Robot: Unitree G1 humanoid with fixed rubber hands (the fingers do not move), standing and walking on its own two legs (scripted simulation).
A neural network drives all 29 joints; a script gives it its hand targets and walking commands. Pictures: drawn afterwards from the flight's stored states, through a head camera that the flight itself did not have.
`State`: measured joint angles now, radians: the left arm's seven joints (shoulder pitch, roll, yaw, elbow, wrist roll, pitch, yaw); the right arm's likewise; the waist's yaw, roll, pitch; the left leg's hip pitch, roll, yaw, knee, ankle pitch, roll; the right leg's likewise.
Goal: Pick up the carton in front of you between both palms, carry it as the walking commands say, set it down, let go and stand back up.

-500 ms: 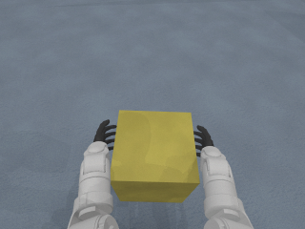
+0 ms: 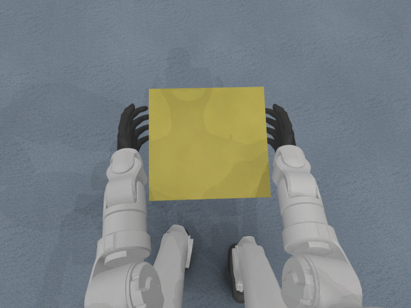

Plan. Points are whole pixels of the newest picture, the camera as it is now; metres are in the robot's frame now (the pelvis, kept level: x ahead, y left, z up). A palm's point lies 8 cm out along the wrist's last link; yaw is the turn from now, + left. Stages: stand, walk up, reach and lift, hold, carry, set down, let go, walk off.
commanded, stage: set down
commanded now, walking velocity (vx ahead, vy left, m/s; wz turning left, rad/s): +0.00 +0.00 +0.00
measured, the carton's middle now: (206, 151) +0.42 +0.05 -0.15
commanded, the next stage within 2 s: none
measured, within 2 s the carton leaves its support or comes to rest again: rests again in 1.72 s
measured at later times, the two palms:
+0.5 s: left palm (143, 159) +0.40 +0.20 -0.22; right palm (258, 144) +0.47 -0.09 -0.23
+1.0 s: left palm (150, 167) +0.41 +0.22 -0.38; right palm (240, 146) +0.51 -0.06 -0.39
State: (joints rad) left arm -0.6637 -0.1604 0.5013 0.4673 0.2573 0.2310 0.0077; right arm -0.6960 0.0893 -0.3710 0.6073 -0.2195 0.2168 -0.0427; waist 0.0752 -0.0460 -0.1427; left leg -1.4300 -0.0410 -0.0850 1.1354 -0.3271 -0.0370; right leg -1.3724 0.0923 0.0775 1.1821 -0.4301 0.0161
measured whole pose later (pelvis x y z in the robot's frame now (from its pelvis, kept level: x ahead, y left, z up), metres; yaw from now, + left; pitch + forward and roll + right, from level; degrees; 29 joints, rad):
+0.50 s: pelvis -0.03 +0.00 -0.13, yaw +0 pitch +46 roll +0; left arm -0.88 -0.11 0.55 0.54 0.20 0.26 0.10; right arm -1.05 -0.08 -0.30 0.85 -0.18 0.24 -0.04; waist 0.10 -0.05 -0.16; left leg -1.99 -0.08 -0.09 1.61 -0.42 -0.07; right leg -1.94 0.14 0.08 1.67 -0.55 0.04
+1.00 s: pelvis -0.05 -0.01 -0.23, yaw +1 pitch +47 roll +3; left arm -1.13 -0.04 0.63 0.63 0.13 0.23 0.12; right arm -1.42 -0.22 -0.11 1.06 -0.10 0.23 -0.08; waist 0.15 -0.04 0.10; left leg -2.28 -0.09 -0.08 1.91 -0.46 -0.12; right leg -2.25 0.18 0.07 2.01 -0.57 0.04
